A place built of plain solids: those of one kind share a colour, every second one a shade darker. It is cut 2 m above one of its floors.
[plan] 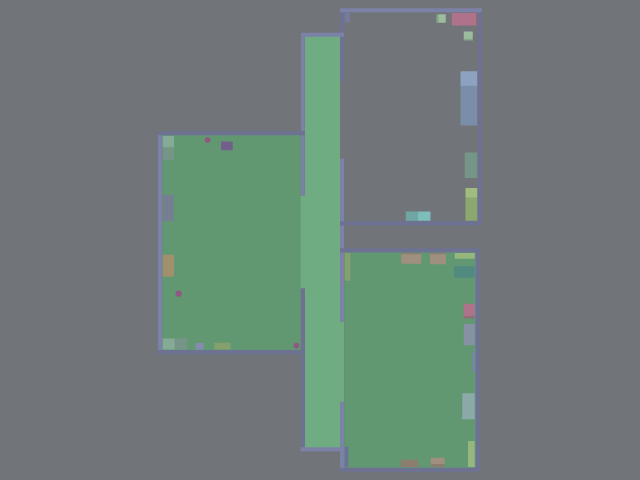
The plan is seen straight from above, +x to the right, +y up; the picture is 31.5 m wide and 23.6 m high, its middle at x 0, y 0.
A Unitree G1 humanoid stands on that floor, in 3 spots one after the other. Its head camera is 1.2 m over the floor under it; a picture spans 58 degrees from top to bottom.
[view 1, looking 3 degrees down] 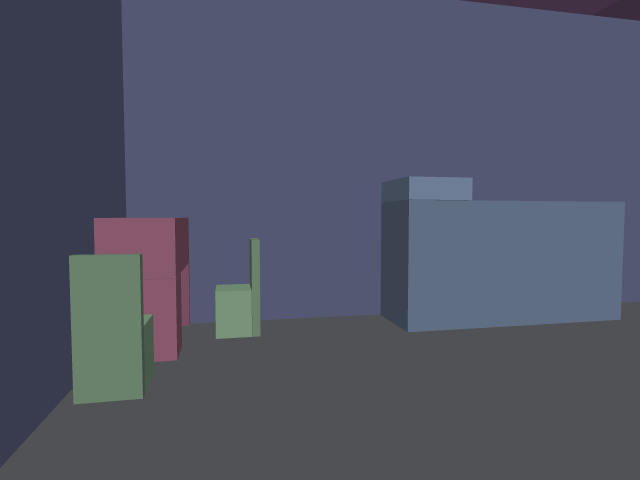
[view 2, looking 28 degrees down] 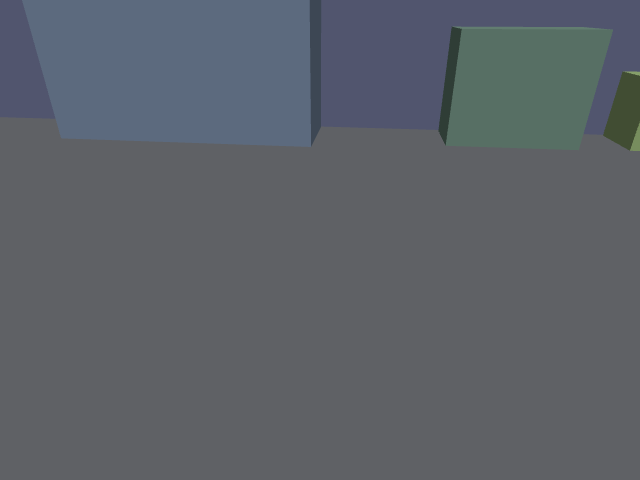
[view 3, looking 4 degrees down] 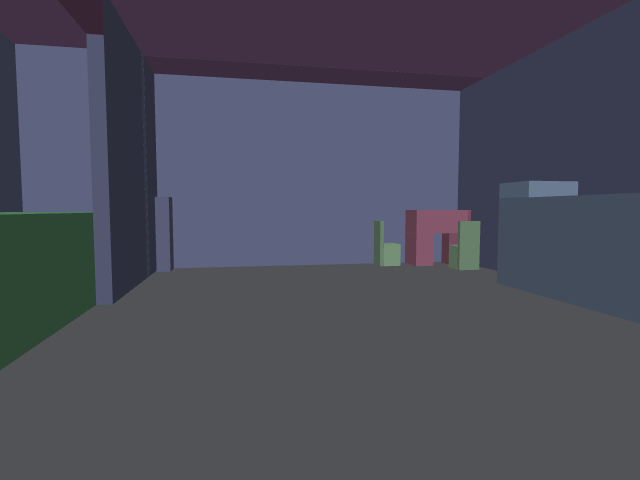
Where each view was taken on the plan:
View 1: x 2.73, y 10.12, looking -12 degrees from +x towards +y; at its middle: wall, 5.15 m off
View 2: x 2.73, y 5.03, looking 7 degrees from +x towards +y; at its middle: ground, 2.56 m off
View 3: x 2.73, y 1.96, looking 79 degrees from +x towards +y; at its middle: wall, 9.44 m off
